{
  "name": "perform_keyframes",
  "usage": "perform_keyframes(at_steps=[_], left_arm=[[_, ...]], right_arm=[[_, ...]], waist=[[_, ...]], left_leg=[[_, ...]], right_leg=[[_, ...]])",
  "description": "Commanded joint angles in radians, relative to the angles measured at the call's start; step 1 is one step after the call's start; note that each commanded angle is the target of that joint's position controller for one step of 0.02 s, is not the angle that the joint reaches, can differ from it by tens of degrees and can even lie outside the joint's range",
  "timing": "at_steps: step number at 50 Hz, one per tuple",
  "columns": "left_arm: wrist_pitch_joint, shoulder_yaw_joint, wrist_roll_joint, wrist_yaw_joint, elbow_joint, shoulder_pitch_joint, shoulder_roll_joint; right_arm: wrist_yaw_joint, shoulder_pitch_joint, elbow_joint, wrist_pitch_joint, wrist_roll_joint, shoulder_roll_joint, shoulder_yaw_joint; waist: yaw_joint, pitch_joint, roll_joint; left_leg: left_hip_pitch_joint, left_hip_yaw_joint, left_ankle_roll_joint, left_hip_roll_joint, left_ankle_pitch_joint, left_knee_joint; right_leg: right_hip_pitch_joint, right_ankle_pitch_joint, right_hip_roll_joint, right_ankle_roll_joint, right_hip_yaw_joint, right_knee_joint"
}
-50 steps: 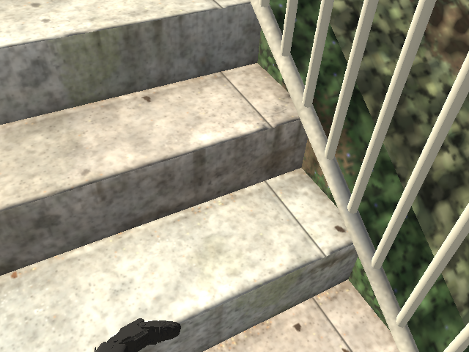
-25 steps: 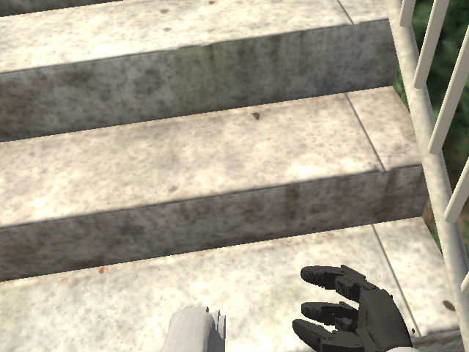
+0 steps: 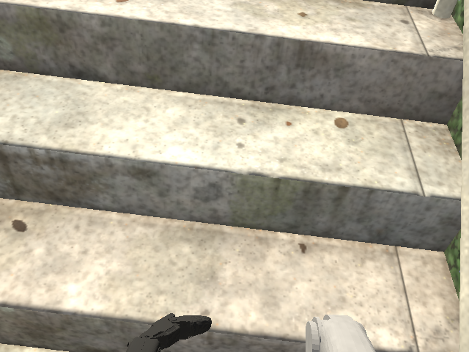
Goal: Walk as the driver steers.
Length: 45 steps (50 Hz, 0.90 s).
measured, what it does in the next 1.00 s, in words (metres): climbs: right foot 0.19 m higher, then left foot 0.18 m higher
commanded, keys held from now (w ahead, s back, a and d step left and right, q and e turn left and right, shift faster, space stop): w+q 0.04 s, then w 0.96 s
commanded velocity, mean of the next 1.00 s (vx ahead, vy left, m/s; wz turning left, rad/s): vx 0.50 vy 0.00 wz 0.16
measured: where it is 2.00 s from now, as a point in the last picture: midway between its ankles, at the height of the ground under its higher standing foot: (178, 23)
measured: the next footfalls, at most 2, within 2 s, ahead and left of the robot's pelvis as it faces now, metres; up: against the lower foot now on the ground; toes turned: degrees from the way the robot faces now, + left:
right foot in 0.18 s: +0.29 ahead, -0.14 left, +0.19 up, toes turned +2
left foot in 0.76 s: +0.59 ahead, +0.16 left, +0.37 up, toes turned +17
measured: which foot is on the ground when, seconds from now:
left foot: down 0.00-0.22, up 0.24-0.74, down 0.76-1.00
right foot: up 0.00-0.16, down 0.18-0.80, up 0.82-1.00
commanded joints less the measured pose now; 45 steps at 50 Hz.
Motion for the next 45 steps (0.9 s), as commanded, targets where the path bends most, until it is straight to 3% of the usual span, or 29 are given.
perform_keyframes(at_steps=[1, 4, 5, 7, 8, 9, 10, 11, 12, 13, 14, 15, 17, 20, 23, 26, 30, 32, 33, 34, 36, 38, 39, 40, 41, 42, 43, 44, 45], left_arm=[[-0.034, -0.031, 0.023, -0.002, -0.156, -0.288, -0.037], [-0.031, -0.047, 0.004, 0.009, -0.247, -0.454, -0.044], [-0.024, -0.043, 0.003, 0.006, -0.274, -0.444, -0.036], [-0.031, 0.027, -0.002, 0.005, -0.194, -0.197, 0.061], [-0.034, 0.08, -0.019, 0.013, -0.147, -0.057, 0.157], [-0.025, 0.12, -0.022, 0.011, -0.094, 0.11, 0.253], [-0.019, 0.148, -0.012, 0.005, -0.012, 0.361, 0.338], [0.013, 0.175, 0.021, 0.004, 0.084, 0.472, 0.404], [0.04, 0.173, 0.03, 0.034, 0.124, 0.454, 0.341], [0.057, 0.142, -0.01, 0.038, 0.178, 0.366, 0.224], [0.069, 0.115, -0.013, 0.036, 0.225, 0.297, 0.115], [0.071, 0.097, -0.021, 0.035, 0.276, 0.261, 0.043], [0.056, 0.075, 0.001, 0.015, 0.344, 0.246, -0.041], [0.052, 0.093, -0.007, -0.025, 0.38, 0.268, 0.056], [0.043, 0.086, 0.0, -0.016, 0.363, 0.274, 0.119], [0.046, 0.092, -0.004, 0.007, 0.392, 0.473, 0.161], [0.068, 0.094, -0.018, 0.045, 0.444, 0.672, 0.129], [0.093, 0.095, -0.022, 0.074, 0.428, 0.67, 0.142], [0.095, 0.114, -0.053, 0.084, 0.448, 0.696, 0.172], [0.093, 0.107, -0.051, 0.075, 0.453, 0.645, 0.165], [0.054, 0.113, -0.024, 0.04, 0.489, 0.67, 0.239], [0.041, 0.139, -0.018, 0.044, 0.498, 0.625, 0.352], [0.025, 0.137, -0.014, 0.034, 0.473, 0.608, 0.269], [-0.002, 0.129, -0.013, 0.016, 0.445, 0.537, 0.213], [-0.016, 0.139, -0.023, -0.013, 0.428, 0.437, 0.151], [-0.027, 0.142, -0.034, -0.041, 0.359, 0.323, 0.094], [-0.019, 0.119, -0.044, -0.046, 0.244, 0.158, 0.036], [-0.015, 0.111, -0.033, -0.041, 0.156, 0.079, 0.05], [0.002, 0.094, -0.035, -0.042, 0.142, 0.125, 0.015]], right_arm=[[-0.016, 0.105, -0.016, -0.002, 0.023, -0.12, -0.032], [-0.078, 0.154, -0.013, 0.025, 0.033, -0.161, -0.056], [-0.099, 0.122, -0.018, 0.037, 0.038, -0.163, -0.063], [-0.093, 0.017, -0.054, 0.026, 0.029, -0.217, -0.08], [-0.09, 0.01, -0.038, 0.01, 0.038, -0.236, -0.079], [-0.091, -0.087, -0.054, -0.003, 0.036, -0.282, -0.087], [-0.089, -0.182, -0.096, -0.024, 0.015, -0.288, -0.093], [-0.05, -0.121, -0.11, -0.045, 0.044, -0.169, -0.084], [-0.02, -0.145, -0.108, -0.059, 0.022, -0.09, -0.072], [0.012, -0.213, -0.165, -0.061, 0.031, -0.082, -0.082], [0.022, -0.293, -0.236, -0.049, 0.036, -0.067, -0.065], [0.019, -0.312, -0.261, -0.038, 0.039, -0.051, -0.055], [0.012, -0.224, -0.262, -0.018, 0.056, -0.01, -0.023], [-0.003, -0.221, -0.283, -0.021, 0.059, 0.051, 0.023], [-0.038, -0.339, -0.322, -0.005, 0.042, 0.005, 0.025], [-0.064, -0.46, -0.355, 0.0, 0.036, 0.038, 0.037], [-0.021, -0.792, -0.501, -0.046, 0.044, 0.06, 0.077], [0.012, -0.899, -0.551, -0.063, 0.055, 0.06, 0.099], [0.01, -1.005, -0.61, -0.065, 0.061, 0.102, 0.128], [0.017, -0.948, -0.578, -0.058, 0.075, 0.064, 0.112], [0.014, -0.702, -0.534, -0.064, 0.078, -0.001, 0.063], [0.005, -0.43, -0.456, -0.043, 0.073, -0.175, -0.02], [-0.008, -0.235, -0.376, -0.032, 0.037, -0.213, -0.048], [-0.033, -0.058, -0.314, -0.005, 0.015, -0.339, -0.098], [-0.051, -0.049, -0.248, 0.015, 0.001, -0.355, -0.105], [-0.046, -0.112, -0.212, 0.006, 0.01, -0.28, -0.079], [-0.03, -0.165, -0.155, 0.0, 0.024, -0.162, -0.048], [-0.005, -0.223, -0.089, -0.023, 0.016, -0.041, -0.02], [0.006, -0.22, -0.024, -0.032, 0.013, 0.027, -0.005]], waist=[[-0.051, 0.146, 0.094], [-0.085, 0.132, 0.179], [-0.027, 0.127, 0.231], [0.109, -0.114, 0.273], [0.174, -0.165, 0.315], [0.26, -0.21, 0.317], [0.344, -0.343, 0.156], [0.262, -0.428, -0.341], [0.246, -0.364, -0.393], [0.165, -0.129, -0.249], [0.11, 0.058, -0.116], [0.039, 0.16, -0.014], [-0.045, 0.173, 0.025], [-0.072, 0.196, 0.054], [-0.04, 0.174, 0.023], [0.049, 0.164, -0.04], [0.177, 0.163, -0.071], [0.188, 0.168, -0.073], [0.207, 0.17, -0.121], [0.15, 0.143, -0.058], [0.021, -0.028, -0.244], [-0.159, -0.153, -0.328], [-0.174, -0.279, -0.193], [-0.224, -0.391, 0.093], [-0.187, -0.417, 0.233], [-0.115, -0.296, 0.168], [-0.063, -0.104, 0.163], [0.01, 0.037, 0.063], [0.073, 0.066, 0.048]], left_leg=[[0.094, -0.398, 0.09, 0.181, 0.107, -0.289], [0.095, -0.41, 0.169, 0.283, 0.199, -0.535], [0.085, -0.348, 0.169, 0.267, 0.308, -0.556], [0.05, -0.114, 0.14, 0.225, 1.238, -0.457], [0.179, -0.095, 0.133, 0.236, 1.727, -0.321], [0.249, -0.083, 0.125, 0.248, 1.871, -0.13], [0.119, -0.08, 0.136, 0.222, 1.766, 0.191], [-0.219, -0.08, 0.069, 0.01, 0.857, 0.514], [-0.412, -0.206, 0.013, -0.117, 0.335, 0.98], [-0.539, -0.206, 0.026, -0.077, 0.307, 1.211], [-0.621, -0.141, 0.041, -0.052, 0.277, 1.308], [-0.666, -0.096, 0.06, -0.018, 0.266, 1.364], [-0.726, -0.102, 0.094, -0.004, 0.248, 1.48], [-0.903, -0.086, 0.085, 0.03, 0.316, 1.441], [-0.911, 0.037, -0.002, 0.039, 0.426, 1.363], [-1.172, 0.073, -0.036, 0.085, 0.398, 1.456], [-1.451, 0.175, -0.059, 0.208, 0.313, 1.327], [-1.187, 0.288, -0.062, 0.243, 0.329, 1.089], [-0.944, 0.233, -0.039, 0.275, 0.167, 0.937], [-0.709, 0.35, -0.02, 0.234, 0.151, 0.751], [-0.298, 0.41, 0.051, 0.089, 0.036, 0.752], [-0.126, 0.279, 0.126, 0.03, -0.067, 0.468], [0.24, -0.12, 0.231, 0.183, -0.079, 0.407], [0.416, -0.628, 0.297, 0.34, -0.362, -0.08], [0.387, -0.952, 0.304, 0.473, -0.403, -0.392], [0.233, -0.859, 0.208, 0.482, -0.338, -0.375], [0.071, -0.636, 0.145, 0.459, -0.309, -0.3], [-0.091, -0.387, 0.087, 0.397, -0.199, -0.227], [-0.109, -0.201, 0.032, 0.329, -0.062, -0.188]], right_leg=[[-0.209, -0.07, -0.003, 0.031, -0.047, -0.176], [-0.059, -0.241, -0.02, 0.062, -0.104, -0.46], [0.092, -0.323, -0.036, 0.042, -0.071, -0.612], [0.741, -0.417, 0.115, -0.028, -0.221, -0.837], [0.854, -0.513, 0.156, -0.054, -0.19, -0.919], [0.942, -0.57, 0.123, -0.092, -0.057, -1.075], [1.245, -0.601, -0.004, -0.164, 0.248, -1.251], [1.545, -0.576, -0.184, -0.298, 0.794, -1.715], [1.499, -0.665, -0.288, -0.336, 1.2, -1.959], [1.297, -0.79, -0.237, -0.271, 1.048, -1.93], [1.092, -0.808, -0.23, -0.239, 0.835, -1.869], [0.951, -0.739, -0.212, -0.191, 0.644, -1.815], [0.901, -0.541, -0.145, -0.118, 0.408, -1.809], [0.919, -0.389, -0.104, -0.08, 0.182, -1.856], [0.848, -0.337, -0.091, -0.131, 0.104, -1.94], [1.112, -0.355, -0.148, -0.147, 0.158, -1.942], [1.435, -0.337, -0.205, -0.125, 0.239, -2.006], [1.268, -0.215, -0.206, -0.135, 0.176, -2.195], [1.165, -0.122, -0.25, -0.152, 0.179, -2.32], [1.152, 0.04, -0.201, -0.132, 0.056, -2.347], [1.288, 1.138, -0.195, -0.138, -0.068, -2.095], [1.494, 1.523, -0.213, -0.113, -0.029, -1.805], [1.123, 1.464, -0.139, -0.078, 0.014, -1.516], [0.952, 0.716, 0.017, -0.051, 0.076, -1.208], [0.811, -0.055, 0.149, -0.026, 0.165, -0.64], [0.66, -0.096, 0.15, -0.054, 0.319, -0.259], [0.49, -0.118, 0.126, -0.092, 0.257, -0.083], [0.411, -0.103, 0.095, -0.144, 0.236, -0.03], [0.359, -0.054, 0.102, -0.177, 0.26, -0.003]])
Keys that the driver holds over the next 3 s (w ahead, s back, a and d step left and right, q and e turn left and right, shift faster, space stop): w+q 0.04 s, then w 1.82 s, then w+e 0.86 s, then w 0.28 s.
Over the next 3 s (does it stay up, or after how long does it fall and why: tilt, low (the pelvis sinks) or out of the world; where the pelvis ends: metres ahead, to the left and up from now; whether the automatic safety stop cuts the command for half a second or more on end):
stays up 1.62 0.12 0.92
